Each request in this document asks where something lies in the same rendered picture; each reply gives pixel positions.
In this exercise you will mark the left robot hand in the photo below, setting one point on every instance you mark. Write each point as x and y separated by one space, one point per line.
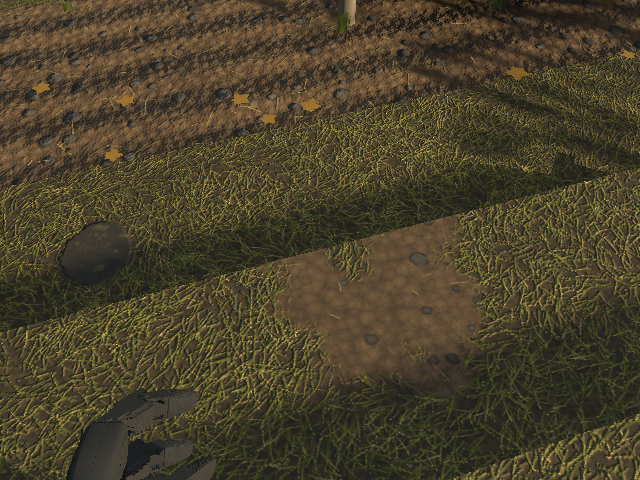
103 452

